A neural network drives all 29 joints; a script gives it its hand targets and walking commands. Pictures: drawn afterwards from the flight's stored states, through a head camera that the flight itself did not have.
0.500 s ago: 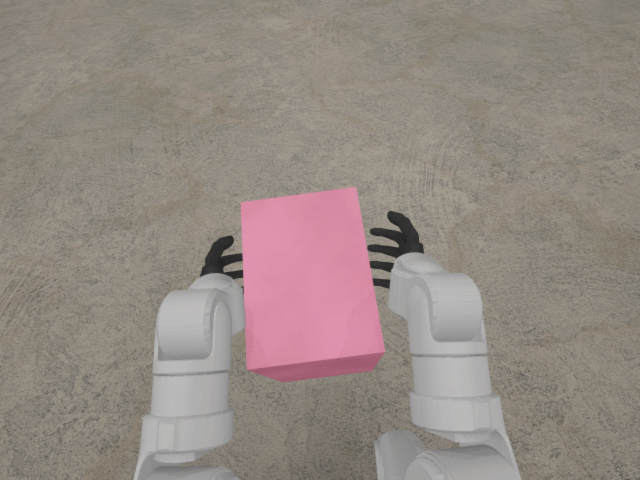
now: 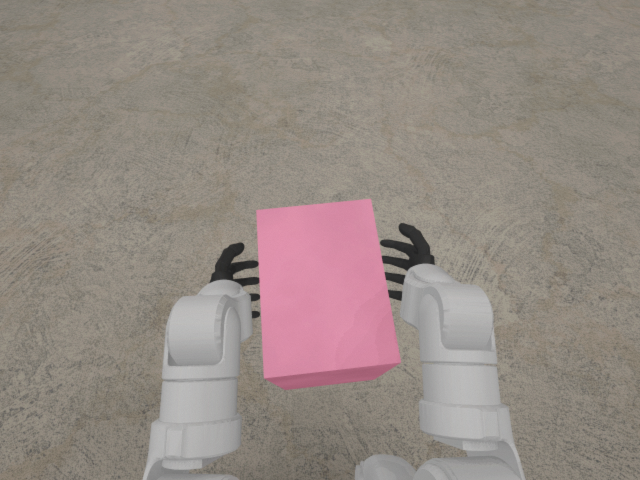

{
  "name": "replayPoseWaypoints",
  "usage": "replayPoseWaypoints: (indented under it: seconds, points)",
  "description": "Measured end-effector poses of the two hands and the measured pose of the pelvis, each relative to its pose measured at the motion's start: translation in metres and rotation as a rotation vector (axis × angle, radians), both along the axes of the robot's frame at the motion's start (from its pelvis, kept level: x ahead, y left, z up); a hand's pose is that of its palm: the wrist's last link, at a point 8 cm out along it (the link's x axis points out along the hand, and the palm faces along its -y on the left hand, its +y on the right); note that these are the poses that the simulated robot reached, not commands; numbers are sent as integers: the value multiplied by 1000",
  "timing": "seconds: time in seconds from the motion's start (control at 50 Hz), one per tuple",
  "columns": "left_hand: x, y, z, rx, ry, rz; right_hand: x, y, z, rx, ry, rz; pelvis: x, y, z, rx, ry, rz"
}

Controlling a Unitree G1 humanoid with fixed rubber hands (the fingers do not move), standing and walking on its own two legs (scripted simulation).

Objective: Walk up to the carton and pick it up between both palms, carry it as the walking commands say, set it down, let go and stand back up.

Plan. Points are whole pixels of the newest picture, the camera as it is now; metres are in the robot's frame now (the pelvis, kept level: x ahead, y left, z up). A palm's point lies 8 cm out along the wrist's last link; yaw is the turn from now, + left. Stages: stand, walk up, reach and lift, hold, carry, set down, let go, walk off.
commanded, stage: carry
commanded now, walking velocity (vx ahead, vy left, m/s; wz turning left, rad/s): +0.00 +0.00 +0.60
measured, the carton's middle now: (322, 306) +0.34 +0.00 -0.01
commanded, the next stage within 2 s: none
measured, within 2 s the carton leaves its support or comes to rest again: neither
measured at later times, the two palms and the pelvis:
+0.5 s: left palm (274, 194) +0.47 +0.06 +0.09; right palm (408, 149) +0.56 -0.15 +0.09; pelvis +0.23 -0.14 +0.00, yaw +21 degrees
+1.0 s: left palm (267, 155) +0.53 +0.07 +0.11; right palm (370, 91) +0.68 -0.10 +0.12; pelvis +0.36 -0.20 +0.04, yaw +40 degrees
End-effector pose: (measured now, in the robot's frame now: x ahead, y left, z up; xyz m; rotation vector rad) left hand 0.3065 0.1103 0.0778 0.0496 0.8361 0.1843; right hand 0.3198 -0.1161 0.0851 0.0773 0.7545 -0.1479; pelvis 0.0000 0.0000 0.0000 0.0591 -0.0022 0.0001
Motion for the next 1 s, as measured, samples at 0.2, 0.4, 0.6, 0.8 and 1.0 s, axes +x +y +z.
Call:
replayPoseWaypoints:
  seconds: [0.2,0.4,0.6,0.8,1.0]
  points:
    - [61,-40,17,24,22,83,94,-39,1,47,24,112,86,-74,15,2,18,230]
    - [128,-38,6,20,-10,279,195,-19,15,-46,-32,286,178,-118,1,35,-1,290]
    - [195,-65,8,33,27,385,291,-38,-4,45,11,388,273,-170,-2,-16,-40,486]
    - [226,-66,13,24,72,461,337,-25,13,1,35,442,322,-194,24,-40,-13,622]
    - [221,-39,34,-5,-6,631,363,20,35,9,-21,650,357,-202,35,-82,16,692]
